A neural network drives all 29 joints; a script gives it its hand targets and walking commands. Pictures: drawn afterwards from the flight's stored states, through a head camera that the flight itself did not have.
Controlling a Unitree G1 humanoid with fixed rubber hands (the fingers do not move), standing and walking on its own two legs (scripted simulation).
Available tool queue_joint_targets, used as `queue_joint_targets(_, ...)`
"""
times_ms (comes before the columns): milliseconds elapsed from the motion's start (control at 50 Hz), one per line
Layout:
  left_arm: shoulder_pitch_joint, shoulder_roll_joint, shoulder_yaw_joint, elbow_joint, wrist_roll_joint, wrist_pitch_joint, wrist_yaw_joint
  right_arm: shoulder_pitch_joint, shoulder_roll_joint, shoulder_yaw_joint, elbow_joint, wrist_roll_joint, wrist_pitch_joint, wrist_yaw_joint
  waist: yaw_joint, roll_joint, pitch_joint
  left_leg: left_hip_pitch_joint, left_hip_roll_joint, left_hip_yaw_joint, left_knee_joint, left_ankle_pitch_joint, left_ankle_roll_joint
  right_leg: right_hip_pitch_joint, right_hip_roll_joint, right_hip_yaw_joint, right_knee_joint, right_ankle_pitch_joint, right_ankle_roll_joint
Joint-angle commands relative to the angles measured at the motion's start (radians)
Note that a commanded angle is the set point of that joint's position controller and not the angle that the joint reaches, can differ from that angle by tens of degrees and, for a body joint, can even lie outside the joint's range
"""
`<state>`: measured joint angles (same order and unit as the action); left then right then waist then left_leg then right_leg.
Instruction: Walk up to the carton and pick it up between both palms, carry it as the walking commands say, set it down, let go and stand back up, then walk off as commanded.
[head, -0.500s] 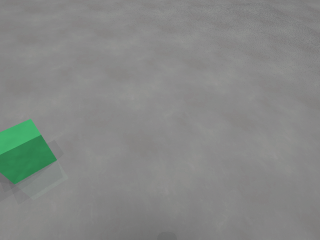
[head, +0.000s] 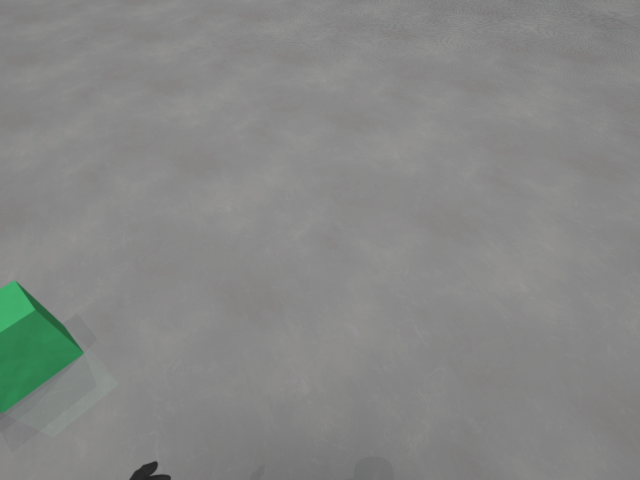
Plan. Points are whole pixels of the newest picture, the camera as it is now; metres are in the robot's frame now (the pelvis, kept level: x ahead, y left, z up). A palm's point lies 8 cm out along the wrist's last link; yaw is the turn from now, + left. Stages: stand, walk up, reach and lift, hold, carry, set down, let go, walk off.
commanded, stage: walk off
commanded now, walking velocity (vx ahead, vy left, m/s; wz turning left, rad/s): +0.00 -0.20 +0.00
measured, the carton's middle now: (8, 347) +0.66 +0.94 -0.62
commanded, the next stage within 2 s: stand in 1.20 s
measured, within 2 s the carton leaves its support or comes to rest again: neither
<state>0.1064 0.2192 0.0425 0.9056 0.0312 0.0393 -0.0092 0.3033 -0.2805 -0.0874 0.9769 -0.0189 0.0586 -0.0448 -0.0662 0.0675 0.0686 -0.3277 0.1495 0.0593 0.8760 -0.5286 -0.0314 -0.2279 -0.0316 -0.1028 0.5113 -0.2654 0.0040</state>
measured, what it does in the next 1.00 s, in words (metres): steps to the right: left foot, then right foot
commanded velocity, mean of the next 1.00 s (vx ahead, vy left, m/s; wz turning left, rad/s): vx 0.00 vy -0.20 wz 0.00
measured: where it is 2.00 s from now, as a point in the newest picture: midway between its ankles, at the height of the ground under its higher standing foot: outside the picture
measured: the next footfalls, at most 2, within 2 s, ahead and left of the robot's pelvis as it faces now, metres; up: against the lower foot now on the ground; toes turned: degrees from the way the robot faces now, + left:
left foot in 0.20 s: +0.03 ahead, +0.03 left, +0.00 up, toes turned +11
right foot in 0.58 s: +0.05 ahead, -0.29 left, +0.00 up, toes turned -8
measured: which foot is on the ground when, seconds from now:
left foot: up 0.00-0.18, down 0.20-0.60, up 0.62-0.86, down 0.88-1.00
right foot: down 0.00-0.22, up 0.24-0.56, down 0.58-0.90, up 0.92-1.00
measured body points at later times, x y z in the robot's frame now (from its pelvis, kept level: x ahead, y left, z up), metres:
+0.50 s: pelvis -0.01 -0.10 +0.01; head +0.02 -0.08 +0.45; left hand +0.07 +0.15 -0.15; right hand +0.03 -0.37 -0.12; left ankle -0.01 +0.02 -0.73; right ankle -0.01 -0.27 -0.70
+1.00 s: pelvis -0.03 -0.21 +0.00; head -0.02 -0.18 +0.45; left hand +0.03 +0.02 -0.17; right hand +0.01 -0.46 -0.13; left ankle -0.03 -0.13 -0.73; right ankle -0.03 -0.31 -0.69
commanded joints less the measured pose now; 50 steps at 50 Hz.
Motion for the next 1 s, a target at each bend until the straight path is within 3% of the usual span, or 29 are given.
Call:
queue_joint_targets(0, 0.116, 0.215, 0.038, -0.011, 0.015, 0.001, 0.048, -0.03, -0.038, 0.001, -0.081, -0.004, 0.011, -0.016, 0.084, -0.282, 0.001, -0.215, -0.061, -0.011, 0.247, -0.039, 0.048, 0.107, -0.242, 0.15, -0.191, 0.499, -0.186)
queue_joint_targets(60, 0.048, 0.105, 0.005, -0.027, 0.015, 0.019, 0.018, -0.007, -0.081, -0.002, -0.09, -0.013, 0.014, 0.007, 0.07, -0.362, -0.034, -0.122, -0.067, 0.044, 0.005, -0.029, 0.019, 0.107, -0.19, 0.154, -0.201, 0.341, -0.165)
queue_joint_targets(120, 0.145, 0.105, 0.008, 0.008, 0.013, 0.005, 0.027, -0.009, 0.023, 0.034, -0.069, 0.003, 0.0, -0.023, 0.092, -0.229, -0.048, -0.013, -0.06, 0.078, -0.091, 0.01, 0.028, 0.048, -0.21, 0.164, -0.18, 0.464, -0.205)
queue_joint_targets(160, 0.047, 0.087, -0.003, -0.001, 0.003, 0.013, 0.029, 0.042, -0.027, 0.017, -0.054, 0.0, -0.005, -0.044, 0.026, -0.234, -0.059, 0.133, -0.078, 0.071, -0.295, 0.159, 0.052, -0.028, -0.202, 0.199, -0.135, 0.341, -0.184)
queue_joint_targets(180, 0.045, 0.075, -0.009, -0.016, -0.016, 0.011, 0.028, 0.115, -0.057, 0.016, -0.049, -0.007, -0.015, -0.043, -0.018, -0.097, -0.086, 0.276, -0.009, -0.01, -0.492, 0.395, 0.039, -0.125, -0.192, 0.182, -0.068, 0.199, -0.103)
queue_joint_targets(200, 0.159, 0.093, 0.0, -0.008, -0.027, 0.016, 0.028, 0.085, -0.101, 0.014, -0.05, -0.02, -0.031, -0.03, 0.01, 0.157, -0.069, 0.371, 0.196, -0.211, -0.637, 0.231, 0.091, -0.287, -0.063, 0.09, 0.074, 0.03, -0.04)
queue_joint_targets(220, 0.108, 0.153, 0.03, -0.031, -0.025, 0.021, 0.018, 0.051, -0.188, -0.013, -0.062, -0.014, -0.014, -0.03, -0.012, 0.267, -0.026, 0.237, 0.388, -0.449, -0.653, 0.552, 0.236, -0.284, 0.07, 0.019, 0.348, -0.269, -0.001)
queue_joint_targets(240, 0.075, 0.132, 0.019, -0.03, 0.016, 0.034, 0.028, 0.117, -0.224, -0.02, -0.054, -0.014, -0.024, -0.041, -0.037, 0.191, -0.002, 0.195, 0.443, -0.473, -0.649, 0.688, 0.328, -0.303, 0.045, 0.136, 0.567, -0.323, 0.003)
queue_joint_targets(260, 0.041, 0.148, 0.025, -0.034, 0.021, 0.032, 0.029, 0.085, -0.133, -0.015, -0.035, -0.01, -0.028, -0.041, -0.025, 0.026, -0.008, 0.192, 0.367, -0.324, -0.615, 0.692, 0.283, -0.31, 0.016, 0.218, 0.6, -0.226, 0.009)
queue_joint_targets(280, 0.088, 0.115, 0.023, -0.028, 0.0, 0.033, 0.007, -0.014, -0.091, 0.02, -0.069, -0.012, -0.025, -0.024, 0.044, 0.102, 0.007, 0.173, 0.297, -0.258, -0.599, 0.659, 0.243, -0.321, 0.026, 0.211, 0.614, -0.188, 0.025)
queue_joint_targets(380, 0.109, 0.036, 0.01, -0.032, -0.016, 0.042, -0.022, -0.091, -0.122, -0.006, -0.077, -0.019, -0.057, -0.014, 0.054, 0.144, 0.021, 0.142, 0.233, -0.055, -0.577, 0.771, 0.183, -0.252, -0.023, 0.14, 0.455, -0.117, 0.093)
queue_joint_targets(420, 0.088, 0.026, 0.002, -0.03, -0.006, 0.048, -0.05, -0.039, -0.113, -0.016, -0.065, -0.024, -0.045, -0.004, 0.021, 0.149, -0.08, 0.289, 0.141, -0.043, -0.538, 0.763, 0.162, -0.221, 0.007, 0.052, 0.3, -0.154, 0.106)
queue_joint_targets(460, 0.018, 0.038, -0.001, -0.064, 0.014, 0.04, -0.032, 0.007, -0.16, -0.035, -0.038, -0.018, -0.035, 0.003, -0.014, 0.253, -0.002, 0.178, 0.179, -0.02, -0.541, 0.812, 0.172, -0.148, -0.008, -0.016, 0.186, -0.131, 0.105)
queue_joint_targets(500, 0.078, 0.046, 0.008, -0.05, 0.005, 0.043, -0.026, 0.046, -0.204, -0.051, -0.023, -0.008, -0.027, -0.006, -0.008, 0.177, -0.047, 0.171, 0.193, -0.052, -0.526, 0.722, 0.157, -0.071, -0.017, -0.033, 0.098, -0.113, 0.082)
queue_joint_targets(540, 0.236, 0.056, 0.015, 0.012, -0.004, 0.035, -0.032, -0.072, -0.191, -0.048, -0.067, -0.007, -0.028, 0.002, 0.087, 0.101, -0.071, 0.036, 0.202, -0.069, -0.449, 0.57, 0.134, 0.119, -0.001, -0.067, -0.116, 0.111, 0.046)
queue_joint_targets(560, 0.25, 0.087, 0.024, 0.014, 0.005, 0.019, -0.025, -0.021, -0.156, -0.041, -0.081, -0.009, -0.026, 0.007, 0.096, 0.056, -0.096, -0.087, 0.095, 0.007, -0.303, 0.465, 0.075, 0.301, -0.04, -0.011, -0.211, 0.129, 0.039)
queue_joint_targets(580, 0.324, 0.217, 0.054, 0.02, 0.009, 0.007, -0.035, -0.001, -0.036, -0.012, -0.086, -0.005, -0.02, 0.015, 0.115, -0.231, -0.152, -0.207, -0.02, 0.133, -0.102, 0.17, 0.016, 0.352, -0.289, 0.295, -0.295, 0.198, -0.043)
queue_joint_targets(600, 0.29, 0.308, 0.065, 0.005, 0.001, 0.0, -0.013, -0.081, -0.006, 0.001, -0.139, -0.003, -0.002, 0.001, 0.177, -0.44, -0.145, -0.139, -0.087, 0.053, 0.113, -0.128, 0.006, 0.123, -0.35, 0.274, -0.252, 0.288, -0.185)
queue_joint_targets(640, 0.168, 0.169, 0.037, -0.018, 0.022, 0.004, 0.009, -0.082, 0.006, -0.001, -0.117, 0.011, 0.007, 0.0, 0.116, -0.306, -0.026, -0.224, -0.075, -0.072, 0.277, -0.08, 0.054, 0.054, -0.272, 0.191, -0.272, 0.134, -0.169)
queue_joint_targets(700, 0.072, 0.081, 0.007, -0.029, 0.009, 0.008, 0.035, 0.036, -0.028, 0.0, -0.071, -0.028, 0.012, -0.027, 0.042, -0.258, -0.025, -0.18, -0.043, -0.015, 0.184, 0.043, 0.034, 0.036, -0.205, 0.15, -0.246, 0.184, -0.162)
queue_joint_targets(760, 0.04, 0.076, -0.007, -0.066, 0.0, 0.007, 0.014, -0.065, -0.049, 0.008, -0.105, -0.001, 0.011, -0.014, 0.077, -0.328, -0.034, -0.083, -0.071, 0.04, -0.015, -0.03, 0.015, -0.029, -0.209, 0.159, -0.232, 0.153, -0.196)
queue_joint_targets(800, 0.144, 0.141, 0.004, -0.02, 0.01, 0.008, 0.031, -0.044, -0.018, 0.016, -0.092, -0.003, -0.002, -0.023, 0.1, -0.223, -0.068, 0.012, -0.068, 0.035, -0.116, 0.008, 0.035, 0.004, -0.257, 0.258, -0.253, 0.121, -0.191)
queue_joint_targets(840, 0.061, 0.109, 0.002, -0.028, -0.014, 0.007, 0.032, 0.156, -0.005, 0.023, -0.042, 0.007, -0.011, -0.031, 0.003, -0.143, -0.083, 0.136, -0.076, 0.072, -0.281, 0.203, 0.067, -0.07, -0.237, 0.208, -0.201, 0.109, -0.178)
queue_joint_targets(860, 0.127, 0.135, 0.009, -0.022, -0.017, 0.007, 0.038, 0.154, -0.005, 0.023, -0.032, 0.008, -0.019, -0.023, -0.007, -0.16, -0.023, 0.238, -0.032, 0.01, -0.474, 0.287, 0.056, -0.186, -0.188, 0.237, -0.198, -0.048, -0.124)
queue_joint_targets(880, 0.128, 0.088, 0.005, -0.02, -0.027, 0.014, 0.037, 0.185, -0.061, 0.022, -0.04, -0.018, -0.03, -0.021, -0.028, 0.142, 0.004, 0.281, 0.183, -0.272, -0.651, 0.155, 0.086, -0.297, -0.079, 0.076, 0.024, -0.105, -0.032)
queue_joint_targets(900, 0.07, 0.135, 0.023, -0.06, -0.002, 0.026, 0.026, 0.218, -0.162, 0.002, -0.017, -0.02, -0.015, -0.024, -0.054, 0.286, 0.098, 0.156, 0.378, -0.473, -0.677, 0.392, 0.196, -0.354, 0.039, 0.013, 0.262, -0.268, 0.018)
queue_joint_targets(920, 0.062, 0.132, 0.016, -0.044, -0.011, 0.037, 0.02, 0.135, -0.091, 0.014, -0.04, -0.018, -0.02, -0.027, -0.014, 0.286, 0.11, 0.066, 0.361, -0.428, -0.678, 0.497, 0.262, -0.313, 0.02, 0.089, 0.455, -0.228, 0.015)
queue_joint_targets(940, 0.051, 0.12, 0.027, -0.054, 0.01, 0.044, 0.003, 0.087, -0.146, -0.004, -0.073, -0.013, -0.027, -0.029, -0.007, 0.132, 0.041, 0.095, 0.345, -0.38, -0.66, 0.493, 0.248, -0.295, 0.038, 0.161, 0.522, -0.205, 0.023)
queue_joint_targets(980, 0.043, 0.102, 0.034, -0.062, 0.013, 0.023, -0.005, 0.063, -0.091, 0.012, -0.058, -0.018, -0.047, -0.034, 0.01, 0.038, -0.027, 0.14, 0.259, -0.271, -0.656, 0.492, 0.193, -0.307, 0.013, 0.185, 0.584, -0.095, 0.034)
